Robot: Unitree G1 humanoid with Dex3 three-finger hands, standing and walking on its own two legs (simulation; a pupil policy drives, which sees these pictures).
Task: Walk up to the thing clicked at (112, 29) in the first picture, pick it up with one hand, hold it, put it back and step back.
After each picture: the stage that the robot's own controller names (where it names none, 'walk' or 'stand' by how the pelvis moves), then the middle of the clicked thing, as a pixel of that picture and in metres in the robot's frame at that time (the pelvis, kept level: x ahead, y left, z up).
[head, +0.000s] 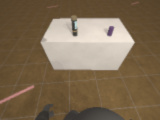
stand; (110, 31) +1.09 -0.20 -0.08
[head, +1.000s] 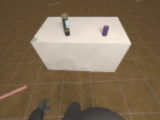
rise first; (105, 31) +1.00 -0.10 -0.05
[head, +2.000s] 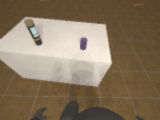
walk; (83, 44) +0.68 +0.14 -0.05
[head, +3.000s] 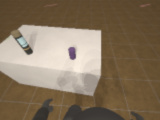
stand; (72, 53) +0.57 +0.22 -0.06
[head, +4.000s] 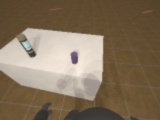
stand; (74, 58) +0.55 +0.19 -0.08
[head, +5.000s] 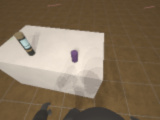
stand; (74, 56) +0.55 +0.19 -0.08
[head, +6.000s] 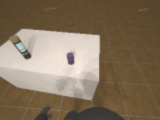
stand; (70, 58) +0.53 +0.23 -0.08
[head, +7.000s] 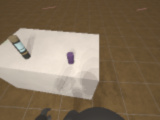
stand; (70, 58) +0.54 +0.22 -0.08
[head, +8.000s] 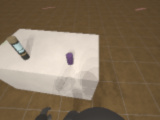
rise first; (69, 59) +0.53 +0.23 -0.08
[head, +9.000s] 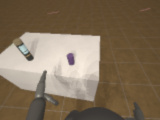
rise first; (70, 59) +0.53 +0.26 -0.08
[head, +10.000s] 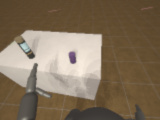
go down; (72, 57) +0.54 +0.25 -0.08
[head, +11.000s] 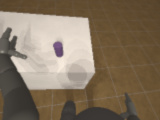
go down; (58, 49) +0.52 +0.24 -0.03
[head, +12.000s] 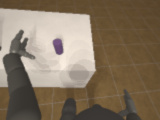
close in; (58, 47) +0.52 +0.24 -0.01
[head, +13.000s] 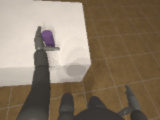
close; (48, 40) +0.54 +0.26 +0.02
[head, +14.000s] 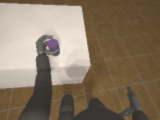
lift; (54, 48) +0.49 +0.22 +0.01
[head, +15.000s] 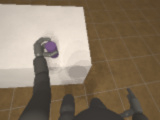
lift; (52, 50) +0.47 +0.24 +0.02
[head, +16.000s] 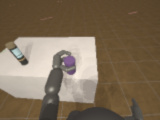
lift; (70, 65) +0.32 +0.15 +0.14
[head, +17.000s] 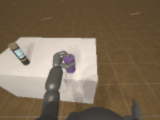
hold; (70, 64) +0.34 +0.16 +0.13
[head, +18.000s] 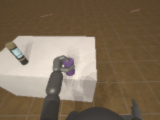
hold; (69, 67) +0.34 +0.16 +0.09
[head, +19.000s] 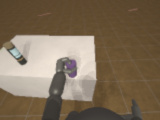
crouch; (71, 68) +0.34 +0.15 +0.07
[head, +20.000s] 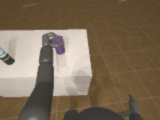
crouch; (59, 45) +0.48 +0.21 +0.13
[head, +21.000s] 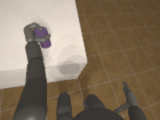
lower; (43, 38) +0.53 +0.25 +0.02
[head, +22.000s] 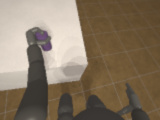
lower; (44, 41) +0.52 +0.25 +0.02
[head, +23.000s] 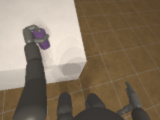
lower; (42, 39) +0.53 +0.25 +0.03
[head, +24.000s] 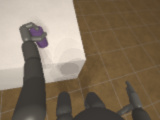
lower; (40, 37) +0.54 +0.25 +0.04
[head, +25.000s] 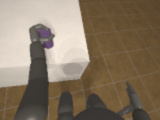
loosen; (46, 38) +0.53 +0.24 +0.03
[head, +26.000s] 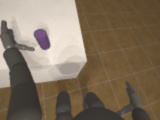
sink last; (43, 40) +0.51 +0.24 +0.03
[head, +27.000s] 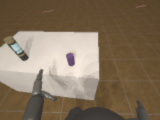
sink last; (70, 59) +0.50 +0.23 -0.04
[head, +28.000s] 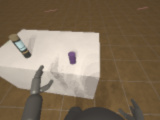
stand; (72, 58) +0.52 +0.23 -0.04
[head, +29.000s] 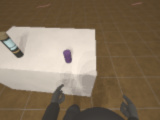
stand; (67, 56) +0.51 +0.24 -0.03
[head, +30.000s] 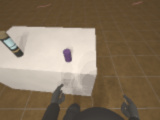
stand; (67, 55) +0.52 +0.24 -0.03
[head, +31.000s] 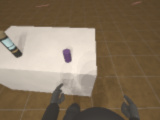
stand; (67, 56) +0.51 +0.24 -0.02
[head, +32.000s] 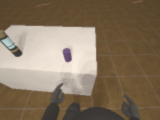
stand; (67, 55) +0.51 +0.24 -0.02
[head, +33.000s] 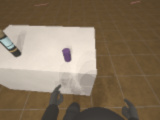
stand; (67, 55) +0.51 +0.23 -0.02
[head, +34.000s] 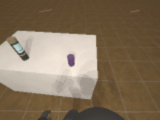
stand; (71, 60) +0.52 +0.22 -0.08
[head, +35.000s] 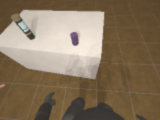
walk; (74, 39) +0.65 +0.22 -0.06
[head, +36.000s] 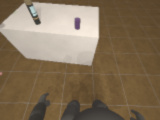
walk; (77, 23) +0.94 +0.22 -0.06
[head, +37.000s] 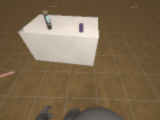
stand; (81, 28) +1.15 +0.23 -0.07
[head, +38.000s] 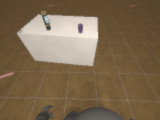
stand; (80, 28) +1.13 +0.22 -0.08
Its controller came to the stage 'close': yes
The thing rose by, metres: 0.20
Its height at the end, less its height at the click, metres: +0.00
